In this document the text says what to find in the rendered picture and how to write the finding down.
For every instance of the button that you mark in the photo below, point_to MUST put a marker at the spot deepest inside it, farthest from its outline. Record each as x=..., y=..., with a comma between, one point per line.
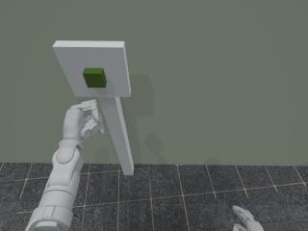
x=95, y=77

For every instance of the right robot hand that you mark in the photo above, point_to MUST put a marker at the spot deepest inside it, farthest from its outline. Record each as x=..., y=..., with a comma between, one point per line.
x=247, y=219

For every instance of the left robot forearm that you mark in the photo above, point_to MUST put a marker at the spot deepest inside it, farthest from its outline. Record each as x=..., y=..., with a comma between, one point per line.
x=54, y=212

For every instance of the left robot hand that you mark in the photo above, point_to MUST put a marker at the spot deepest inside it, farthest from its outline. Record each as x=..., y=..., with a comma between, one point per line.
x=78, y=127

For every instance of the panel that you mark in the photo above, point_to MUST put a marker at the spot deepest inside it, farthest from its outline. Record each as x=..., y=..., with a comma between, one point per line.
x=76, y=55

